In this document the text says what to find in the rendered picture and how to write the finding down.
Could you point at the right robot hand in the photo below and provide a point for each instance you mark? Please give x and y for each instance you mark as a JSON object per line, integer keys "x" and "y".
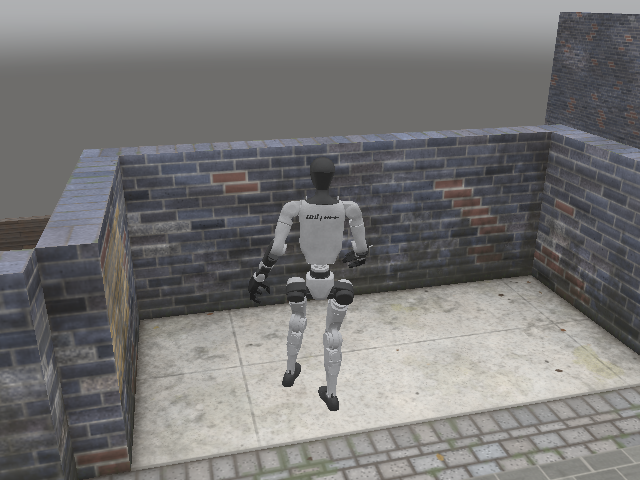
{"x": 349, "y": 257}

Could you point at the robot right upper arm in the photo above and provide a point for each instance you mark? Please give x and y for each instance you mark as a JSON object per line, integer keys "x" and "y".
{"x": 353, "y": 212}

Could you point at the left robot hand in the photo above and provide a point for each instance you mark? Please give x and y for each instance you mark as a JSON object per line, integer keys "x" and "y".
{"x": 253, "y": 289}

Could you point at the robot left upper arm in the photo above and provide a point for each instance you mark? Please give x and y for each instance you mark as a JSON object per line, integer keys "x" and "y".
{"x": 289, "y": 210}

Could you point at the robot torso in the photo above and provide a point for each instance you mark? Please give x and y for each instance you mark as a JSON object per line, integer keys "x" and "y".
{"x": 321, "y": 236}

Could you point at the humanoid robot head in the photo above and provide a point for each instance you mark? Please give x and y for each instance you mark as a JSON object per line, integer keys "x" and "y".
{"x": 322, "y": 170}

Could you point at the robot left forearm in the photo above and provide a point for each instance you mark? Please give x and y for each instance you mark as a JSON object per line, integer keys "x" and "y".
{"x": 266, "y": 264}

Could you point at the robot right forearm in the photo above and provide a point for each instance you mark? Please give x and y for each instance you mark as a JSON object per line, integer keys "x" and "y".
{"x": 361, "y": 256}

